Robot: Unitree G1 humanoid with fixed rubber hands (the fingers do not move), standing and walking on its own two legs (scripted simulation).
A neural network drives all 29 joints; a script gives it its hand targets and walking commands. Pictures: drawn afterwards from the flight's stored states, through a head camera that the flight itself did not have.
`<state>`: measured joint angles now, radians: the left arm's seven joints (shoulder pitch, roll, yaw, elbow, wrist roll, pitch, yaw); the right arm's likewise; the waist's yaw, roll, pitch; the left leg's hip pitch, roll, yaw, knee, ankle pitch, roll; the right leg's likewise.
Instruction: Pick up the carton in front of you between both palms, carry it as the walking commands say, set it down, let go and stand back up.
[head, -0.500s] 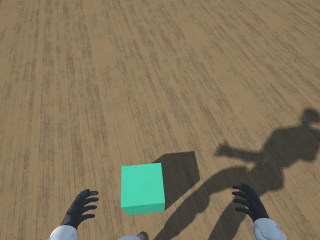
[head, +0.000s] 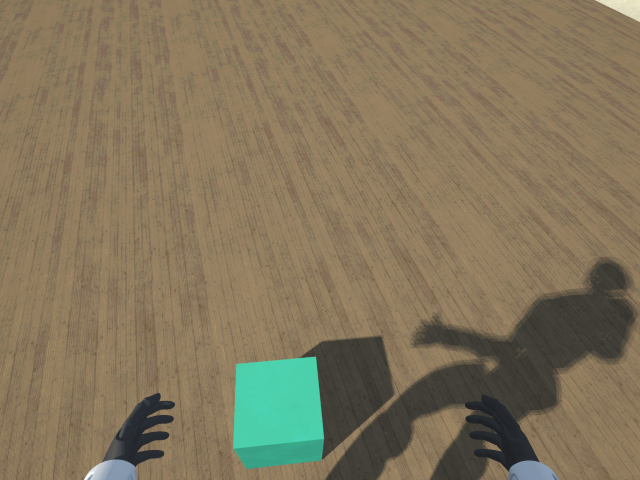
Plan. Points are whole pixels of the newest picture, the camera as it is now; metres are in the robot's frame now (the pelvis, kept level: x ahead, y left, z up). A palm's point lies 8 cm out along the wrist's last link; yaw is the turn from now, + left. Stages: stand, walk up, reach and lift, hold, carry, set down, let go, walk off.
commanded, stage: stand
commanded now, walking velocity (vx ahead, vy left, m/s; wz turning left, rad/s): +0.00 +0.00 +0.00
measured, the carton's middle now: (280, 414) +0.37 +0.11 -0.65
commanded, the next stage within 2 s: none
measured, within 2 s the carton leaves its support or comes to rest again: neither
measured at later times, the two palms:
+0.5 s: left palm (88, 475) +0.14 +0.31 -0.10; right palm out of the picture +0.12 -0.27 -0.08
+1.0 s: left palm out of the picture +0.10 +0.32 -0.10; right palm out of the picture +0.09 -0.29 -0.09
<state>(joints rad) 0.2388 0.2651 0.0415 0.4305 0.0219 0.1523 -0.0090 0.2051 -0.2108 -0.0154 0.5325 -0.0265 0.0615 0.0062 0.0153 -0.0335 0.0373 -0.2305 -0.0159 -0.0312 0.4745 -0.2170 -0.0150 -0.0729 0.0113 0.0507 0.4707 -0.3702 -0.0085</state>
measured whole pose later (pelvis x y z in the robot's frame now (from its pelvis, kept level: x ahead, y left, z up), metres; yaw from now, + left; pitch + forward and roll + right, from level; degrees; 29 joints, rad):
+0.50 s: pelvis +0.01 +0.02 +0.00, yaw -3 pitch +0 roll +0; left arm 0.23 0.36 0.03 0.73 0.03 0.01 0.03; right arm 0.14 -0.32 -0.04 0.85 -0.04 0.00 -0.02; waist -0.01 -0.06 0.01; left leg -0.24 -0.02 0.02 0.51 -0.26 0.02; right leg -0.08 0.00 0.10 0.45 -0.37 0.02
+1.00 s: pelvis +0.00 +0.02 +0.00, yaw -3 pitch -2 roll +0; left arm 0.21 0.38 0.01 0.87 0.03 0.00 0.03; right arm 0.12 -0.35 -0.03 0.97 -0.02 -0.01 -0.01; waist -0.01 -0.04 0.02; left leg -0.21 -0.01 0.02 0.45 -0.21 0.02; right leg -0.05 0.00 0.10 0.39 -0.32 0.02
